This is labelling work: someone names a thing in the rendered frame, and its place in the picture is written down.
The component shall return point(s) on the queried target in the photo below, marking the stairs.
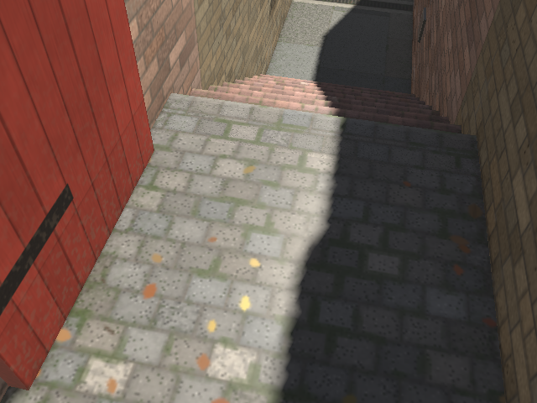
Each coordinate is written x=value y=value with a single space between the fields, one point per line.
x=331 y=99

